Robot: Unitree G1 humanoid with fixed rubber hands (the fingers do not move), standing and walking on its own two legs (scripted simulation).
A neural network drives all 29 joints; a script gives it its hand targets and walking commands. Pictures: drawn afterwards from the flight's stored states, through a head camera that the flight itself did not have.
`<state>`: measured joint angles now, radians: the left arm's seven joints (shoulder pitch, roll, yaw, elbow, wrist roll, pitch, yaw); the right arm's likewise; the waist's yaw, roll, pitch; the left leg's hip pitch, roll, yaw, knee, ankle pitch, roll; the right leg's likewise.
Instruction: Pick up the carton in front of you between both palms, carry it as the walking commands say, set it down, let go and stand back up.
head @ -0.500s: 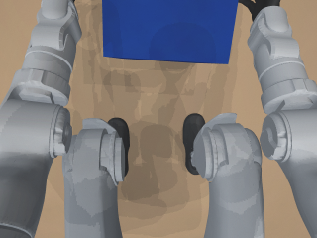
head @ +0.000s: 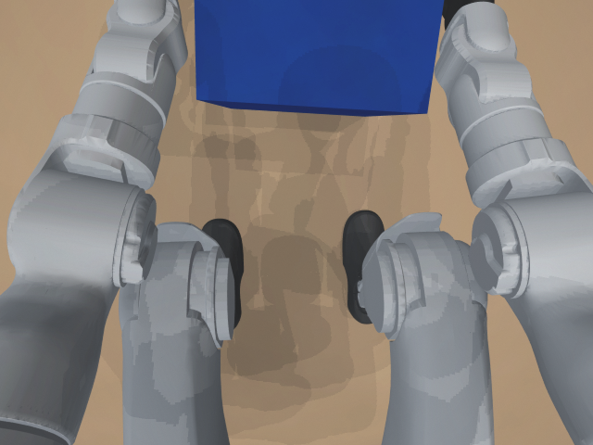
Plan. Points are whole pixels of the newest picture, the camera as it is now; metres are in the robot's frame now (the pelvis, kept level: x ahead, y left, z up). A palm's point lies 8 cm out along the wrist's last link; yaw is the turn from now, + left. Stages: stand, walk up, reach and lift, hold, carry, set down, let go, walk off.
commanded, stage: reach and lift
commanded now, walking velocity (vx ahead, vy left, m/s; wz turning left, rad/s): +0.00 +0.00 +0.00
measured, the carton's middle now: (309, 20) +0.53 -0.02 -0.25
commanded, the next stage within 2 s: none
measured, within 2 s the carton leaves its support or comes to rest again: leaves its support in 0.22 s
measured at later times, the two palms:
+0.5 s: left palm out of the picture +0.53 +0.13 -0.07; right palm out of the picture +0.51 -0.17 -0.07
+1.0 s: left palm out of the picture +0.49 +0.14 +0.09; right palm out of the picture +0.47 -0.16 +0.09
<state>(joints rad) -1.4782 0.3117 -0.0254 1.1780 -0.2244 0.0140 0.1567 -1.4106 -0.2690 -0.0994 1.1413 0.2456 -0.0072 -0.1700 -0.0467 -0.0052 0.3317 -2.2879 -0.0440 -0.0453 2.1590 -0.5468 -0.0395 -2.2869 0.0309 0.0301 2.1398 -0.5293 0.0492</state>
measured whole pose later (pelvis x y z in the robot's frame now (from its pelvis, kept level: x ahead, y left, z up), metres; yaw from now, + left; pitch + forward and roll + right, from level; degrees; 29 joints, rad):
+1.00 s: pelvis +0.02 +0.00 +0.15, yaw +1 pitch +41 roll +0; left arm -0.94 -0.01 0.41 0.69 0.18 0.34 0.06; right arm -0.89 0.03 -0.45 0.62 -0.18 0.36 -0.04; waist -0.03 0.01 -0.20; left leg -1.88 -0.12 -0.09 1.67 -0.51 -0.06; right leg -1.89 0.10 0.10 1.67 -0.50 0.07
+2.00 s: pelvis +0.11 +0.00 +0.39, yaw +1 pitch +3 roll +0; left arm -0.23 -0.14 0.24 0.40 0.20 0.50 0.04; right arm -0.22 0.14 -0.24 0.39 -0.20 0.51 -0.03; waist -0.01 0.00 -0.11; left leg -0.30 -0.05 -0.15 0.52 -0.27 -0.01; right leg -0.31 0.05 0.14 0.52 -0.26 0.02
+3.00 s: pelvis +0.11 +0.00 +0.40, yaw +0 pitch -5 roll +0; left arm -0.24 -0.15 0.22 0.27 0.26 0.69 0.00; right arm -0.24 0.15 -0.21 0.26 -0.26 0.70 0.01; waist 0.00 0.00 0.00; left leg -0.07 -0.04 -0.14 0.37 -0.21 -0.01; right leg -0.08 0.04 0.14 0.37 -0.20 0.01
